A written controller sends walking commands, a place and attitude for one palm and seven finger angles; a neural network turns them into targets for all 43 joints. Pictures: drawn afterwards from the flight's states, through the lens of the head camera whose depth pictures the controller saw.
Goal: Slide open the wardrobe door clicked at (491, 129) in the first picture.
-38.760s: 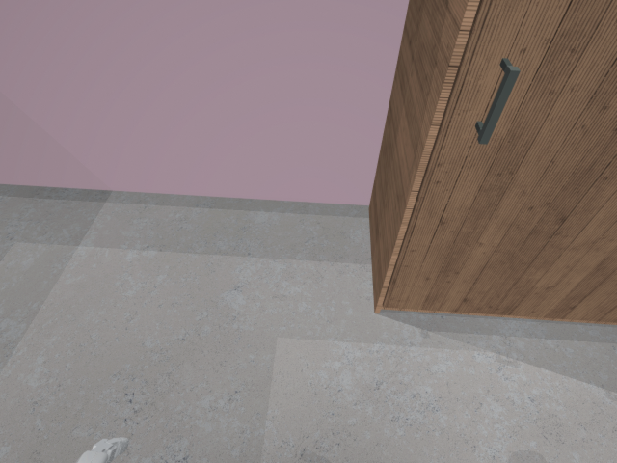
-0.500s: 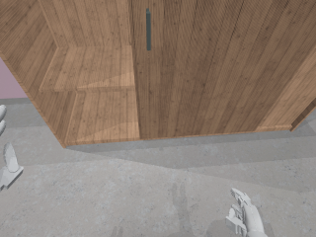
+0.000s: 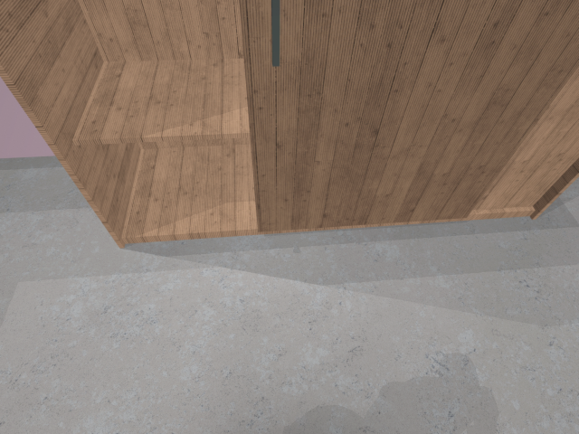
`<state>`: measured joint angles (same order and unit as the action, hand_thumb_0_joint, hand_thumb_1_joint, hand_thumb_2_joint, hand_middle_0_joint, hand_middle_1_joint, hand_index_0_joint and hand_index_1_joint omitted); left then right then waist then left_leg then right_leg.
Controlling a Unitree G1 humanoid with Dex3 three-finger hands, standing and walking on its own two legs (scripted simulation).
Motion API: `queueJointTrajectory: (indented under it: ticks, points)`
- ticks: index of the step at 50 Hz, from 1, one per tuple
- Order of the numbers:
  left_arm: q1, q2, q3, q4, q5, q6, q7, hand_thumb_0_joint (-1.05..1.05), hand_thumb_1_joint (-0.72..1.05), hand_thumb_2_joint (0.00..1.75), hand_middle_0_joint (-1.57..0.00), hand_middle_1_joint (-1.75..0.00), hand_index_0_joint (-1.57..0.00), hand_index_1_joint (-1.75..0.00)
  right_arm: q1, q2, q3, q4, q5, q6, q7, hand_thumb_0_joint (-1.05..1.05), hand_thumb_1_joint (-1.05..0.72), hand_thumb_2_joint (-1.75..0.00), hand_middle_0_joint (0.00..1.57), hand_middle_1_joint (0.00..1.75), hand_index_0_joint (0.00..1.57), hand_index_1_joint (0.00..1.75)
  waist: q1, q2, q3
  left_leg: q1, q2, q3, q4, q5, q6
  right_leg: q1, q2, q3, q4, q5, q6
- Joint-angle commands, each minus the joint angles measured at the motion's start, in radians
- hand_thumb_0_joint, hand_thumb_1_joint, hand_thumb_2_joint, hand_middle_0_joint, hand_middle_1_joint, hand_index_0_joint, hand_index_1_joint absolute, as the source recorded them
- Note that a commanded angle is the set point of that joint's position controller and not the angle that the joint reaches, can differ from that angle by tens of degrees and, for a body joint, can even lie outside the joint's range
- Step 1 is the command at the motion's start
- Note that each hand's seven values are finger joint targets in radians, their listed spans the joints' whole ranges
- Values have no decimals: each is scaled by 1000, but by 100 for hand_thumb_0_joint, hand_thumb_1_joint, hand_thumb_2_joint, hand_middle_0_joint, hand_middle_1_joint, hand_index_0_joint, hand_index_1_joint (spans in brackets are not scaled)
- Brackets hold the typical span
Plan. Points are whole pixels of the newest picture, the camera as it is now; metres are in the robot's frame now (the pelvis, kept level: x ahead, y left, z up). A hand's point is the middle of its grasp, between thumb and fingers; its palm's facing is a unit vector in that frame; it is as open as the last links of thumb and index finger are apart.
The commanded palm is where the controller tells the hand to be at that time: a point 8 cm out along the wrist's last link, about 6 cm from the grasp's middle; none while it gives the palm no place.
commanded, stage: let the arm hang, fingers relaxed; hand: left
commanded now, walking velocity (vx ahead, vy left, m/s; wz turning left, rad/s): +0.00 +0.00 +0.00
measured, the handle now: (275, 27) +0.87 +0.08 +0.11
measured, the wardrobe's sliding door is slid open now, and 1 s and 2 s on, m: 0.54 0.54 0.54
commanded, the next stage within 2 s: look to check the result in 0.62 s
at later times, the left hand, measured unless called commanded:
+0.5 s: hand out of the picture +0.07 +0.19 -0.17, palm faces -0.06 -0.98 -0.20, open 7.3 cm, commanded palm none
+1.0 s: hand out of the picture +0.06 +0.19 -0.17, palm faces -0.05 -0.98 -0.19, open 7.4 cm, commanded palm none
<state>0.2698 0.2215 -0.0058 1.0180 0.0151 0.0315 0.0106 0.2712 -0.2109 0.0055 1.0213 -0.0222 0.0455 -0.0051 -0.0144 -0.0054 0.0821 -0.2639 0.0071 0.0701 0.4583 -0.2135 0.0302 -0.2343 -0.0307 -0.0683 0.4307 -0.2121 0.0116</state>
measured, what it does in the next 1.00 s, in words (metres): stands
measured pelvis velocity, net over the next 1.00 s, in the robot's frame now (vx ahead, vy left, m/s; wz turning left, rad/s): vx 0.04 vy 0.01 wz -0.03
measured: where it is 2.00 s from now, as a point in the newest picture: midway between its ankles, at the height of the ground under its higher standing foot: outside the picture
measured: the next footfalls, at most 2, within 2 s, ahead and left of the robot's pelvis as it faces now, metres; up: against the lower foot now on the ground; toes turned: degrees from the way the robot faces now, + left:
none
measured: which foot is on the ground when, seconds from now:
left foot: down 0.00-1.00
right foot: down 0.00-1.00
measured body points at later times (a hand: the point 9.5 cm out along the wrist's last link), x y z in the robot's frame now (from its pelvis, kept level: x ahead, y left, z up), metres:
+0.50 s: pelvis +0.02 +0.01 +0.00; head +0.05 +0.01 +0.45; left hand +0.07 +0.24 -0.16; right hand +0.03 -0.22 -0.16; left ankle +0.02 +0.10 -0.74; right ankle +0.01 -0.13 -0.74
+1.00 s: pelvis +0.04 +0.01 +0.01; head +0.07 +0.02 +0.45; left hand +0.06 +0.24 -0.16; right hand +0.05 -0.22 -0.15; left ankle +0.02 +0.10 -0.74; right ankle +0.01 -0.13 -0.74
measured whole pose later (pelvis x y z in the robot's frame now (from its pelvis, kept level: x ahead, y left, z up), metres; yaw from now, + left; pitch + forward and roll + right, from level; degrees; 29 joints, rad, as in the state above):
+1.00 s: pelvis +0.04 +0.01 +0.01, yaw -2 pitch +0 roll +0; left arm 0.21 0.18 -0.01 1.15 0.01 0.00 0.03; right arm 0.20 -0.17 0.01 1.15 -0.01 0.00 -0.02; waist -0.01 -0.01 0.06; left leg -0.13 -0.02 0.11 0.35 -0.23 0.05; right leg -0.13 -0.05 -0.03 0.35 -0.23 0.04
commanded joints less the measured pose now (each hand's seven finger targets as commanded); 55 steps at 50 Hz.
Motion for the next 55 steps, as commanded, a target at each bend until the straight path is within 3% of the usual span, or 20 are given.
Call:
queueJointTrajectory:
  ticks: [1,8,13,16,25,33,41,47,55]
  points:
    - [-20,111,16,-13,1,-36,13,0,90,90,-20,-30,-20,-30,-1,-115,-30,-34,0,-31,-9,0,-90,-90,20,30,20,30,-3,-10,-61,20,97,-118,-137,-84,4,0,-81,126,-116,-95,-26]
    - [-8,91,11,46,-1,-41,20,0,90,90,-20,-30,-20,-30,12,-92,-26,25,4,-42,-14,0,-90,-90,20,30,20,30,3,-26,-88,71,108,-100,-129,57,6,32,-84,116,-92,28,-16]
    - [-14,81,11,66,1,-40,23,0,90,90,-20,-30,-20,-30,0,-75,-22,53,3,-43,-15,0,-90,-90,20,30,20,30,5,-26,-67,78,110,-98,-140,89,6,30,-83,115,-88,51,-11]
    - [-26,75,10,73,2,-38,23,0,90,90,-20,-30,-20,-30,-10,-72,-20,67,2,-43,-15,0,-90,-90,20,30,20,30,5,4,-39,68,110,-100,-160,61,4,23,-80,115,-95,25,-9]
    - [-38,75,14,80,2,-47,24,0,90,90,-20,-30,-20,-30,-30,-76,-20,78,2,-53,-16,0,-90,-90,20,30,20,30,5,30,-81,114,113,-91,-153,165,1,68,-88,117,-95,120,-7]
    - [-38,75,15,90,1,-48,25,0,90,90,-20,-30,-20,-30,-33,-81,-19,86,5,-57,-21,0,-90,-90,20,30,20,30,4,1,-88,150,118,-90,-150,251,2,89,-91,109,-94,182,-4]
    - [-28,71,11,101,0,-47,25,0,90,90,-20,-30,-20,-30,-33,-83,-18,93,5,-56,-22,0,-90,-90,20,30,20,30,3,0,-63,157,114,-88,-160,226,4,81,-91,111,-109,160,-4]
    - [-12,76,13,104,0,-50,26,0,90,90,-20,-30,-20,-30,-22,-88,-19,97,7,-59,-24,0,-90,-90,20,30,20,30,3,1,-94,176,114,-86,-147,279,5,107,-93,109,-102,208,-6]
    - [-6,65,13,111,-1,-46,28,0,90,90,-20,-30,-20,-30,-14,-83,-17,101,6,-61,-30,0,-90,-90,20,30,20,30,3,24,-82,186,114,-83,-150,319,3,111,-93,100,-97,215,-7]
